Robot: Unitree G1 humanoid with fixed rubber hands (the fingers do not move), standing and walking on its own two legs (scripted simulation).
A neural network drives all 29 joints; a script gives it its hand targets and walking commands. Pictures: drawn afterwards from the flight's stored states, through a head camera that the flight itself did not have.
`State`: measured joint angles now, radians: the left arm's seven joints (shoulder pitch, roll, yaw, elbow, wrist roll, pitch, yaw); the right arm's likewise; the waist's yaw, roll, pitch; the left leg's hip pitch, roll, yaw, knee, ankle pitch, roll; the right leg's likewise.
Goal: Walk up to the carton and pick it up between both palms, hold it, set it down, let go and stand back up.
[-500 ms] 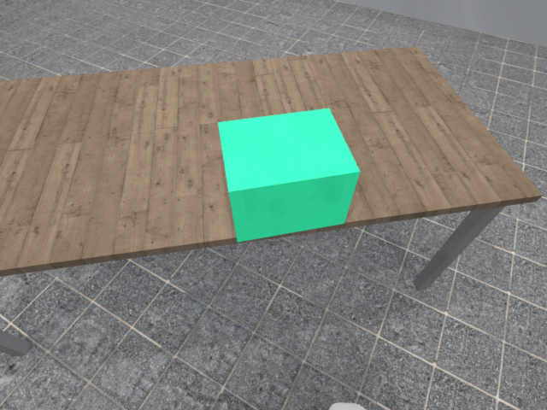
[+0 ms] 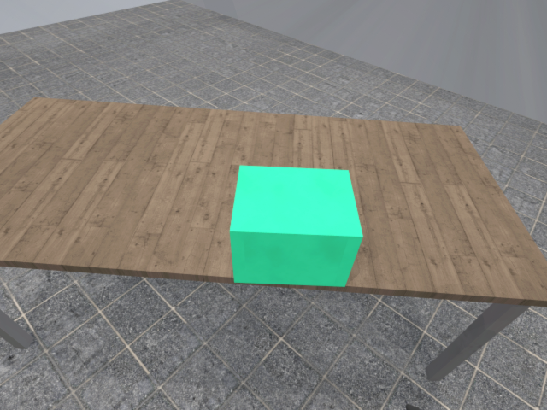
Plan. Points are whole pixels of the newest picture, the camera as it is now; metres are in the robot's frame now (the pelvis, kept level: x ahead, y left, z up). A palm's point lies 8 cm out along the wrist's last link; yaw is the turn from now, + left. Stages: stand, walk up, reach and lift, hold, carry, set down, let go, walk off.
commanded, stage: walk up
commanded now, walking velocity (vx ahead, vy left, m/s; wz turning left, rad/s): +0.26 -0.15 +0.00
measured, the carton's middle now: (292, 225) +0.50 +0.00 -0.06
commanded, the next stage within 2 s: none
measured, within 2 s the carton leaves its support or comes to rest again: neither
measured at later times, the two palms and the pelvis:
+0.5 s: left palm out of the picture +0.08 +0.20 -0.14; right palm out of the picture +0.05 -0.22 -0.15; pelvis +0.07 -0.01 +0.00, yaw -1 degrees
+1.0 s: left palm out of the picture +0.07 +0.18 -0.15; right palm out of the picture +0.07 -0.21 -0.15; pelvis +0.10 -0.01 +0.00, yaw -2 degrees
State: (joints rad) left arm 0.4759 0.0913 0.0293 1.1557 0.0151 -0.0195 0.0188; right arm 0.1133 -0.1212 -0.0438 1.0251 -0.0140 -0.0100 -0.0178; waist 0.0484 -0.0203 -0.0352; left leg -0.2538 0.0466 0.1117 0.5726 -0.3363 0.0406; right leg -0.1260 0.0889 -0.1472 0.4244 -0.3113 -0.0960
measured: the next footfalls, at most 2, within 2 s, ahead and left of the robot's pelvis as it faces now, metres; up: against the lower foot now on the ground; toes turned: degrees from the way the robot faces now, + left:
none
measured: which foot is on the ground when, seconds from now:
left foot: down 0.00-1.00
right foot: down 0.00-1.00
